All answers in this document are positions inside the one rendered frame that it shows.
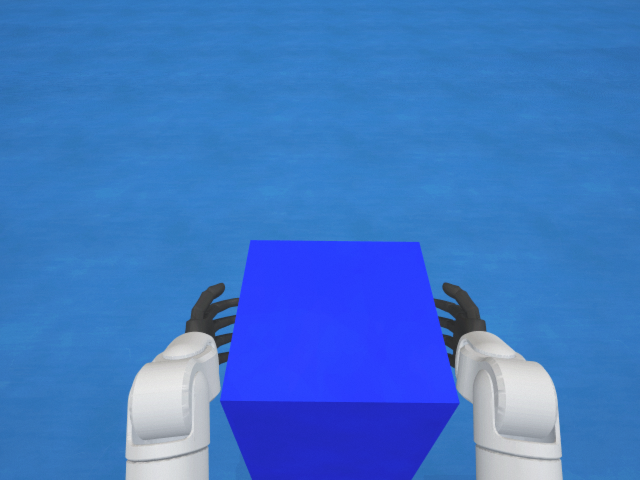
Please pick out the right robot forearm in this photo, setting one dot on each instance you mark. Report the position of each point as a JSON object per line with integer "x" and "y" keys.
{"x": 515, "y": 410}

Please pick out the left robot hand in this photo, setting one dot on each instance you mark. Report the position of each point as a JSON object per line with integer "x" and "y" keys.
{"x": 202, "y": 315}

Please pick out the left robot forearm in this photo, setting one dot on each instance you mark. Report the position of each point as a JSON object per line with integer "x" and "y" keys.
{"x": 168, "y": 414}

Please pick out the carton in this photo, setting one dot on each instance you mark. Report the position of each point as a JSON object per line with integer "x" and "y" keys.
{"x": 337, "y": 368}

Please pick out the right robot hand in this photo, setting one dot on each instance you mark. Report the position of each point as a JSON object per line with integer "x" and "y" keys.
{"x": 467, "y": 317}

